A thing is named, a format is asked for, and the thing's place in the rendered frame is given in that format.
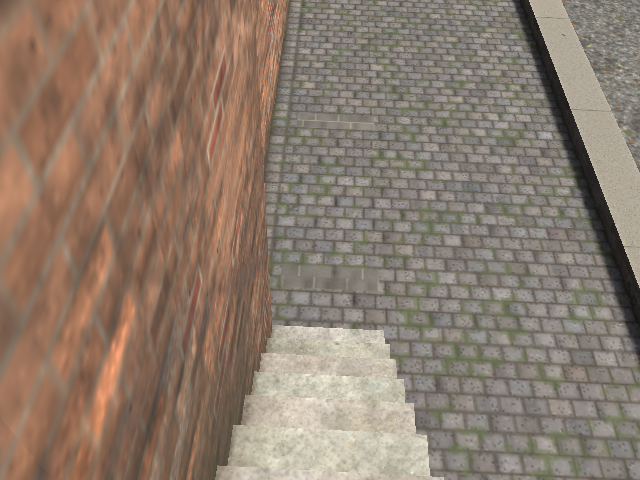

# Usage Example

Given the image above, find stairs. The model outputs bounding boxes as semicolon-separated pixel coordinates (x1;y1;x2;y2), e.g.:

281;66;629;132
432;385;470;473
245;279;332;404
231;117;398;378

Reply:
215;325;444;480

